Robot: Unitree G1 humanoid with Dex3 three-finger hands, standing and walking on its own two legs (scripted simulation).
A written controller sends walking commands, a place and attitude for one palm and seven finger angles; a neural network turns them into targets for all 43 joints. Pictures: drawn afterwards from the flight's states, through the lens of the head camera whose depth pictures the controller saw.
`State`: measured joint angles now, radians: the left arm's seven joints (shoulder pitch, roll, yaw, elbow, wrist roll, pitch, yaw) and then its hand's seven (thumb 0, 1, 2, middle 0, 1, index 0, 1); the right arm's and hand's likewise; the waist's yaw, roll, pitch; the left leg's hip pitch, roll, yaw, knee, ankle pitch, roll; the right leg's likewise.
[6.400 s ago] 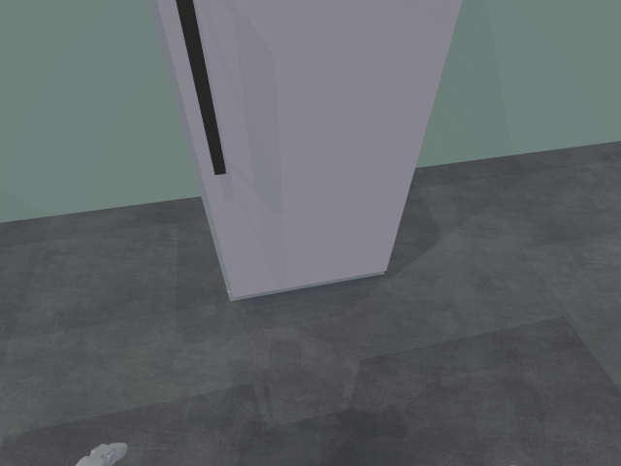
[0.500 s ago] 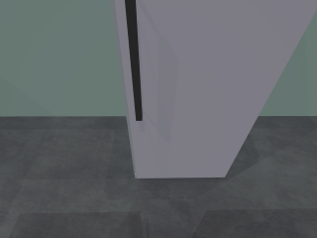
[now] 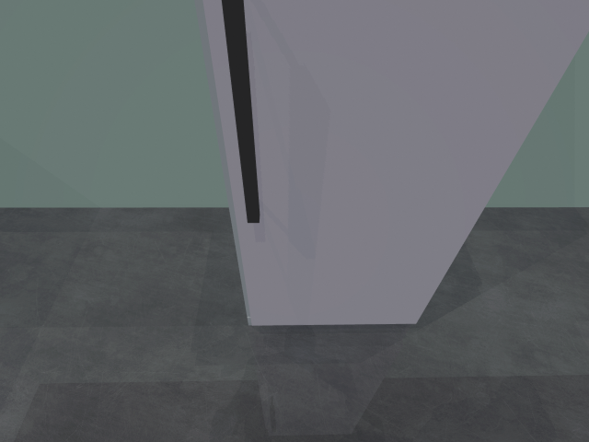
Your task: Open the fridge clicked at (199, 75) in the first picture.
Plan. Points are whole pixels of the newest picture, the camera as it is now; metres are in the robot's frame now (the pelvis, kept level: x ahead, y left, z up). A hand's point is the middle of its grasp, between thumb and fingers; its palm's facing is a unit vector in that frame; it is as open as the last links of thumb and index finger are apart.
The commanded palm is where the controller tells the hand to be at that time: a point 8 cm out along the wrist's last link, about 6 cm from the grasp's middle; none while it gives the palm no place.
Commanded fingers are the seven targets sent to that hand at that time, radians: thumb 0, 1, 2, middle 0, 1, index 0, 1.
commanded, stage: look again from close up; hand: left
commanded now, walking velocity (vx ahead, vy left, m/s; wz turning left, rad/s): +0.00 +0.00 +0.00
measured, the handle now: (246, 120) +0.57 +0.12 +0.15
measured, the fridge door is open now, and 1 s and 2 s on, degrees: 0 0 0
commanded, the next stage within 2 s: shuffle to correct the standing spot in 1.88 s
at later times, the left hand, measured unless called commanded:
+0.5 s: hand out of the picture +0.02 +0.18 -0.17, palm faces +0.02 -0.98 -0.22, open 7.4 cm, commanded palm none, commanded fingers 0.00 0.90 0.90 -0.20 -0.30 -0.20 -0.30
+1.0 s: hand out of the picture -0.01 +0.16 -0.17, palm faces +0.03 -0.98 -0.18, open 7.4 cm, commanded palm none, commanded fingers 0.00 0.90 0.90 -0.20 -0.30 -0.20 -0.30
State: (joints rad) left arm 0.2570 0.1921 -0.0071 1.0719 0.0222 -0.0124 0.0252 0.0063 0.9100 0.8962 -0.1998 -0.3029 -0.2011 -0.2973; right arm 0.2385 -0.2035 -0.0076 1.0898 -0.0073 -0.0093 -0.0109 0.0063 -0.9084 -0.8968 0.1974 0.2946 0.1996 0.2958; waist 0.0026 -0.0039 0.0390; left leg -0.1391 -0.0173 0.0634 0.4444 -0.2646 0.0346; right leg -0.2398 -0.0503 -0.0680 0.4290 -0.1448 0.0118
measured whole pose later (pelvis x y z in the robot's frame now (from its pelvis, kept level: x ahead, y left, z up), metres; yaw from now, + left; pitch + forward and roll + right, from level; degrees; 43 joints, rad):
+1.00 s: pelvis +0.01 -0.01 +0.00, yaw +0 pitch -2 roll +0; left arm 0.32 0.13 0.00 1.11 0.02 -0.01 0.03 0.01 0.91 0.90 -0.20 -0.30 -0.20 -0.30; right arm 0.31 -0.14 0.00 1.13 -0.01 -0.01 -0.02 0.01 -0.91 -0.90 0.20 0.29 0.20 0.30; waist 0.00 0.01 0.03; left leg -0.11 -0.01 0.06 0.40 -0.25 0.02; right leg -0.22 -0.04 -0.07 0.40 -0.14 0.00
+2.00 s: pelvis +0.02 -0.01 +0.00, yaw +0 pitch -2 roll +0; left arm 0.30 0.15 0.00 1.11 0.02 -0.02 0.03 0.01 0.91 0.90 -0.20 -0.30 -0.20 -0.30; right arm 0.30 -0.16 0.00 1.13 -0.01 -0.02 -0.03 0.00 -0.91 -0.90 0.20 0.29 0.20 0.30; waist 0.00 0.00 0.04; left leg -0.09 0.00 0.06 0.39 -0.26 0.02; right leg -0.20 -0.03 -0.07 0.40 -0.16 0.00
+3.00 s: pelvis +0.13 -0.03 -0.01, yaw +7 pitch +0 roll -1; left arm 0.17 0.17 0.05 0.99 0.04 0.01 0.04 0.01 0.92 0.90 -0.20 -0.30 -0.20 -0.30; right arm 0.16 -0.18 -0.06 1.05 -0.01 0.04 -0.03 0.01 -0.92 -0.90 0.19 0.29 0.20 0.30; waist 0.01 0.02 0.12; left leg -0.33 0.02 0.04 0.86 -0.50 -0.02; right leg -0.29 -0.04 -0.09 0.56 -0.27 0.00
